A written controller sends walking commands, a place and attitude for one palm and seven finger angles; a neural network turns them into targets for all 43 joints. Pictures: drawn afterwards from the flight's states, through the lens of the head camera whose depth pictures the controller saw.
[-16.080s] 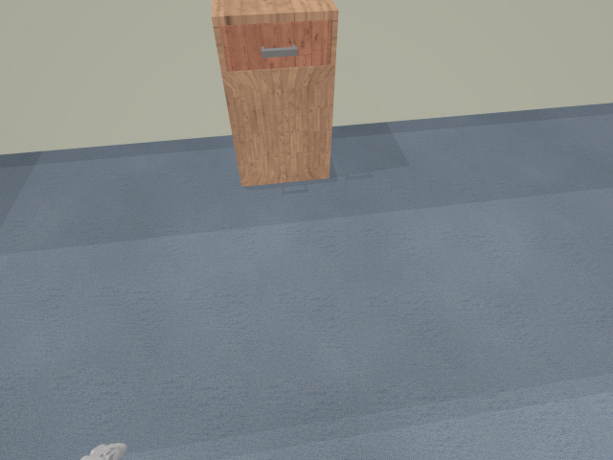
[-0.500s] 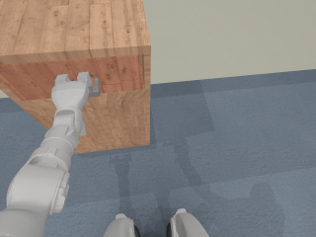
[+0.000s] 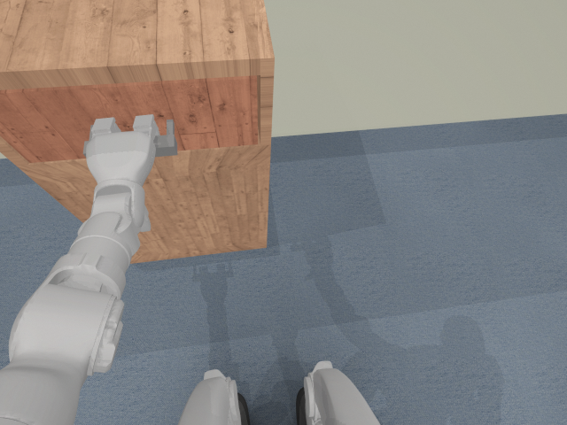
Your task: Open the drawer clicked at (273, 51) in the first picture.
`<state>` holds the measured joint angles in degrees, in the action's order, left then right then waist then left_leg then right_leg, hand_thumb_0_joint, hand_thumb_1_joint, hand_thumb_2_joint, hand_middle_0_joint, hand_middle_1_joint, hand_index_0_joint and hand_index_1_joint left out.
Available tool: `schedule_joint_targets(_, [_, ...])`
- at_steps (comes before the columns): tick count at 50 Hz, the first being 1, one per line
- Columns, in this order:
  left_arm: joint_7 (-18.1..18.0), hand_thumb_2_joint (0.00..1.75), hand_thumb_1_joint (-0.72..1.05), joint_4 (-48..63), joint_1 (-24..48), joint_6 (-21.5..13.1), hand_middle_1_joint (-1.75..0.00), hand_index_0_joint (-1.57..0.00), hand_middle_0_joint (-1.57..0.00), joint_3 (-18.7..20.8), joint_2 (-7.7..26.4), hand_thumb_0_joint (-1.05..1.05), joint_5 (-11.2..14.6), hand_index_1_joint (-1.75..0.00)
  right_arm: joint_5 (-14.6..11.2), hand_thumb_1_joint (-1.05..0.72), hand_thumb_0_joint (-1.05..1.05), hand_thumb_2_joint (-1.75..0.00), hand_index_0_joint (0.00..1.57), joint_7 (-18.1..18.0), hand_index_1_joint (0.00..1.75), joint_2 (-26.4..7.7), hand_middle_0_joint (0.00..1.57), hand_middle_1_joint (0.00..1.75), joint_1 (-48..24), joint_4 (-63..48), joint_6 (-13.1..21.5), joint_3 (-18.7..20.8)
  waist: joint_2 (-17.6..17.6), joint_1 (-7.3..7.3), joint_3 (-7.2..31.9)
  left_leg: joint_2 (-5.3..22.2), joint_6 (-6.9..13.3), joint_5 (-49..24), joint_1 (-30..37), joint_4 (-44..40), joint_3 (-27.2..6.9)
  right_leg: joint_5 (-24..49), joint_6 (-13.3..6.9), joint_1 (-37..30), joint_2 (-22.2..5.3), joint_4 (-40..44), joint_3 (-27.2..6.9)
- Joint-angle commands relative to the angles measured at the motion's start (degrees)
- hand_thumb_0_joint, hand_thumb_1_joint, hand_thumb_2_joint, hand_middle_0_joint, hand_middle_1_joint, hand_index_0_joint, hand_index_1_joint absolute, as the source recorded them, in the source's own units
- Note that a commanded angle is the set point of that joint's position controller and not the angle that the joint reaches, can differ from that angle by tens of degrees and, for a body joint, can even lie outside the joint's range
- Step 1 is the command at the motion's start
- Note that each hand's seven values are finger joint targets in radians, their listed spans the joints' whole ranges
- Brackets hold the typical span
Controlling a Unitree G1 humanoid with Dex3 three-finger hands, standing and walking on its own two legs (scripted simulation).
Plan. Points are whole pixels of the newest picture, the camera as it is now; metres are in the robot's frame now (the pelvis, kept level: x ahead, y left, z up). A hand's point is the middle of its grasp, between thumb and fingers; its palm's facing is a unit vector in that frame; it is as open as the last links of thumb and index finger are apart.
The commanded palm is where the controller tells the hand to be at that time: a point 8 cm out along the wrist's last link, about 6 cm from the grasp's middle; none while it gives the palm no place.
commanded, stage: lower the fingers behind the handle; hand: left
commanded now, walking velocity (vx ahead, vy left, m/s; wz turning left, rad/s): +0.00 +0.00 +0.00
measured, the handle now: (132, 138) +0.55 +0.19 -0.01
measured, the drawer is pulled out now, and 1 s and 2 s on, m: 0.00 0.00 0.08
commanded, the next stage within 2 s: close the thumb around the handle in 0.24 s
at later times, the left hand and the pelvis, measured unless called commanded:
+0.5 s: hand (135, 175) +0.50 +0.19 -0.03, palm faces -0.06 -0.03 -1.00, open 13.2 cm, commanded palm +0.48 +0.19 +0.02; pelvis +0.00 +0.00 +0.00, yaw +0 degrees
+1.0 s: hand (133, 171) +0.50 +0.20 -0.03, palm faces -0.07 -0.02 -1.00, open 5.6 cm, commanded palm +0.48 +0.19 +0.02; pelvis +0.00 +0.00 +0.00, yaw -1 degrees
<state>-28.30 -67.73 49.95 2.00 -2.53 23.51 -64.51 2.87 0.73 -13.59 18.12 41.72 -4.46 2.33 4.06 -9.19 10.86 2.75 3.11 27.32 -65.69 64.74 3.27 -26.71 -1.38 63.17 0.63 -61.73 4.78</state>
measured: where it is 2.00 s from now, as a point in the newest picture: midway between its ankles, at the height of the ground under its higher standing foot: outside the picture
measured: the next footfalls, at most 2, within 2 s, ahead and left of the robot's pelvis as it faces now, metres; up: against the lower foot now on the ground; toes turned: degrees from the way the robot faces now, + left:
none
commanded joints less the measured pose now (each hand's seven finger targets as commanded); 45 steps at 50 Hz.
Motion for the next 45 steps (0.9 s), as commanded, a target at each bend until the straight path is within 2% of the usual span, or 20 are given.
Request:
schedule_joint_targets(1, [-0.4, 0.3, -0.5, 8.5, 21.1, -0.4, -1.2, -0.3, -0.3, 1.2, 10.1, 0.0, 0.7, -1.2, 0.1, -0.9, 0.0, -0.9, 0.2, -0.9, 0.3, -10.1, 0.2, 0.3, 10.6, -2.1, 0.8, 3.5, 1.3, -1.82, 26.6, -2.0, -0.5, -21.4, 24.7, -6.1, -5.4, 16.5, -0.5, -10.1, 2.7, 7.6, -2.0])
schedule_joint_targets(3, [-0.1, 0.3, -0.5, 8.6, 20.1, -1.0, -1.2, -0.3, -0.3, 1.8, 11.0, 0.0, 0.6, -1.2, 0.1, -0.9, 0.0, -0.9, 0.2, -1.0, 0.3, -10.1, 0.2, 0.3, 10.7, -2.3, 0.9, 3.4, 1.4, -1.49, 27.0, -2.2, -0.3, -20.9, 24.0, -5.7, -5.0, 16.8, -0.4, -10.7, 2.8, 7.5, -2.3])
schedule_joint_targets(5, [0.2, 0.3, -0.5, 7.9, 19.7, -1.3, -1.2, -0.3, -0.3, 1.5, 11.0, 0.0, 0.5, -1.2, 0.0, -0.9, 0.0, -0.9, 0.2, -1.1, 0.3, -10.0, 0.2, 0.3, 10.4, -2.3, 1.0, 3.2, 0.7, -1.63, 24.6, -2.2, -0.1, -19.3, 21.8, -5.8, -4.5, 16.1, -0.4, -10.9, 2.7, 7.8, -2.4])
schedule_joint_targets(7, [0.2, 0.3, -0.5, 8.1, 18.6, -1.7, -1.2, -0.3, -0.3, 2.6, 12.3, 0.0, 0.6, -1.2, -0.1, -0.9, 0.0, -0.9, 0.2, -1.2, 0.3, -10.1, 0.2, 0.3, 10.4, -2.5, 1.1, 3.1, 0.2, -1.14, 25.4, -2.3, -0.1, -19.2, 21.6, -5.7, -4.5, 16.4, -0.4, -11.5, 2.7, 7.6, -2.5])
schedule_joint_targets(9, [0.0, 0.3, -0.5, 8.4, 19.4, -1.9, -1.2, -0.3, -0.3, 1.5, 11.2, 0.0, 0.4, -1.2, -0.1, -0.9, 0.0, -0.9, 0.2, -1.3, 0.3, -10.0, 0.2, 0.3, 10.4, -2.6, 1.1, 3.2, 0.2, -1.63, 24.6, -2.3, -0.1, -18.8, 21.3, -5.7, -4.5, 15.9, -0.3, -10.7, 2.7, 7.7, -2.5])
schedule_joint_targets(12, [-0.4, 0.3, -0.5, 8.9, 20.3, -2.1, -1.2, -0.3, -0.3, 2.7, 12.8, 0.0, 0.4, -1.2, -0.1, -0.9, 0.0, -0.9, 0.2, -1.2, 0.3, -10.2, 0.2, 0.3, 10.8, -2.3, 1.2, 3.2, 0.5, -1.61, 25.9, -2.2, -0.1, -19.4, 21.4, -5.3, -4.6, 16.3, -0.3, -10.7, 2.7, 7.2, -2.5])
schedule_joint_targets(13, [-0.6, 0.3, -0.5, 8.8, 19.7, -1.9, -1.2, -0.3, -0.3, 3.1, 13.3, 0.0, 0.3, -1.2, 0.0, -0.9, 0.0, -0.9, 0.2, -1.1, 0.3, -10.3, 0.2, 0.3, 10.7, -2.3, 1.1, 3.1, 1.6, -0.94, 26.3, -2.3, -0.2, -19.7, 21.5, -5.3, -4.6, 16.4, -0.4, -10.8, 2.7, 7.0, -2.5])
schedule_joint_targets(14, [-0.7, 0.3, -0.5, 9.3, 20.3, -1.8, -1.2, -0.3, -0.3, 2.3, 12.2, 0.0, 0.3, -1.2, 0.0, -0.9, 0.0, -0.9, 0.2, -1.1, 0.3, -10.1, 0.2, 0.3, 10.7, -2.4, 1.2, 3.3, 1.6, -1.53, 26.0, -2.2, -0.3, -20.2, 22.2, -5.3, -4.6, 16.7, -0.4, -10.5, 2.7, 7.2, -2.4])
schedule_joint_targets(17, [-0.9, 0.3, -0.5, 9.7, 20.0, -1.6, -1.2, -0.3, -0.3, 2.6, 12.2, 0.0, 0.4, -1.2, 0.0, -0.9, 0.0, -0.9, 0.2, -0.9, 0.3, -10.2, 0.2, 0.3, 10.9, -2.3, 1.0, 3.4, 2.5, -0.98, 27.8, -2.2, -0.4, -21.9, 23.6, -5.2, -4.9, 17.6, -0.4, -10.6, 2.7, 6.8, -2.3])
schedule_joint_targets(20, [-0.8, 0.37, -0.33, 8.4, 19.0, -0.9, -1.22, -0.31, -0.31, 2.9, 12.7, 0.0, 0.8, -1.22, -0.1, -0.9, 0.0, -0.9, 0.2, -1.0, 0.3, -10.3, 0.2, 0.3, 10.5, -2.3, 0.8, 3.2, 0.3, -1.22, 26.0, -2.3, -0.2, -20.1, 21.5, -5.4, -4.3, 17.2, -0.3, -11.8, 2.8, 7.4, -2.5])
schedule_joint_targets(23, [-0.7, 0.44, -0.16, 8.9, 20.2, -0.9, -1.24, -0.32, -0.32, 2.8, 13.2, 0.0, 0.7, -1.24, -0.1, -0.9, 0.0, -0.9, 0.2, -1.1, 0.3, -10.4, 0.2, 0.3, 10.6, -2.1, 0.9, 3.1, 1.5, -1.27, 26.1, -2.3, -0.2, -19.9, 21.6, -5.6, -4.3, 17.0, -0.3, -11.6, 2.7, 7.5, -2.5])
schedule_joint_targets(27, [-0.4, 0.54, 0.06, 9.5, 18.7, -1.2, -1.26, -0.34, -0.34, 3.3, 13.5, 0.0, 0.6, -1.26, -0.2, -0.9, 0.0, -0.9, 0.2, -1.1, 0.3, -10.3, 0.2, 0.3, 10.5, -2.5, 0.8, 3.1, 2.0, -0.39, 26.9, -2.3, -0.4, -20.5, 22.7, -5.9, -4.5, 17.0, -0.4, -11.9, 2.8, 7.3, -2.4])
schedule_joint_targets(28, [-0.4, 0.56, 0.12, 9.0, 18.5, -1.2, -1.27, -0.34, -0.34, 2.0, 11.5, 0.0, 0.7, -1.27, -0.2, -0.9, 0.0, -0.9, 0.2, -1.1, 0.3, -10.1, 0.2, 0.3, 10.4, -2.5, 0.9, 3.3, 1.4, -1.02, 26.2, -2.2, -0.3, -20.5, 22.8, -5.9, -4.5, 16.9, -0.4, -11.3, 2.8, 7.6, -2.3])
schedule_joint_targets(30, [-0.4, 0.61, 0.23, 8.6, 18.6, -1.3, -1.28, -0.35, -0.35, 2.2, 11.9, 0.0, 0.6, -1.28, -0.2, -0.9, 0.0, -0.9, 0.2, -1.1, 0.3, -10.2, 0.2, 0.3, 10.5, -2.4, 1.0, 3.2, 1.4, -0.97, 25.5, -2.1, -0.4, -20.0, 22.6, -5.9, -4.7, 16.1, -0.5, -10.7, 2.8, 7.5, -2.2])
schedule_joint_targets(32, [-0.4, 0.66, 0.34, 7.9, 19.8, -1.3, -1.29, -0.36, -0.36, 1.9, 11.8, 0.0, 0.8, -1.29, -0.2, -0.9, 0.0, -0.9, 0.2, -1.1, 0.3, -10.4, 0.2, 0.3, 10.7, -2.3, 1.1, 3.2, 0.5, -1.7, 24.6, -2.1, -0.3, -19.3, 21.7, -5.8, -4.8, 15.5, -0.3, -10.0, 2.8, 7.5, -2.2])
schedule_joint_targets(34, [-0.5, 0.71, 0.45, 6.8, 19.8, -0.9, -1.3, -0.37, -0.37, 2.8, 13.4, 0.0, 0.7, -1.3, -0.2, -0.9, 0.0, -0.9, 0.2, -1.2, 0.3, -10.6, 0.2, 0.3, 10.5, -2.1, 1.1, 3.0, 0.1, -1.6, 23.6, -2.2, -0.2, -18.0, 20.3, -5.7, -4.5, 14.7, -0.3, -10.1, 2.8, 7.7, -2.4])
schedule_joint_targets(38, [-0.1, 0.8, 0.68, 6.4, 20.3, -0.5, -1.33, -0.38, -0.38, 1.9, 12.5, 0.0, 0.6, -1.33, -0.2, -0.9, 0.0, -0.9, 0.2, -1.3, 0.3, -10.5, 0.2, 0.3, 10.9, -2.3, 1.2, 3.0, 0.8, -2.0, 25.3, -2.2, -0.2, -19.0, 21.2, -5.4, -4.7, 15.3, -0.3, -9.7, 2.7, 7.2, -2.3])
schedule_joint_targets(39, [0.1, 0.83, 0.73, 6.3, 20.4, -0.5, -1.33, -0.39, -0.39, 1.7, 12.3, 0.0, 0.8, -1.33, -0.3, -0.9, 0.0, -0.9, 0.2, -1.3, 0.3, -10.4, 0.2, 0.3, 10.8, -2.3, 1.3, 2.9, 1.1, -1.92, 24.6, -2.2, -0.2, -18.9, 20.8, -5.4, -4.4, 15.5, -0.3, -9.9, 2.7, 7.3, -2.3])
schedule_joint_targets(42, [0.6, 0.9, 0.9, 7.7, 21.0, -0.8, -1.35, -0.4, -0.4, 2.2, 13.0, 0.0, 0.9, -1.35, -0.3, -0.9, 0.0, -0.9, 0.2, -1.3, 0.3, -10.6, 0.2, 0.3, 11.2, -2.6, 1.1, 2.9, 2.2, -1.62, 26.9, -2.1, -0.4, -20.3, 22.3, -5.3, -5.0, 16.1, -0.4, -9.9, 2.8, 6.7, -2.2])
schedule_joint_targets(45, [0.9, 0.9, 0.9, 7.7, 19.7, -0.9, -1.35, -0.4, -0.4, 2.0, 12.2, 0.0, 1.0, -1.35, -0.2, -0.9, 0.0, -0.9, 0.2, -1.3, 0.3, -10.5, 0.2, 0.3, 11.3, -2.5, 1.1, 3.1, 1.2, -1.59, 26.8, -1.9, -0.3, -21.2, 22.9, -5.1, -4.9, 16.7, -0.3, -10.0, 2.8, 6.9, -2.1])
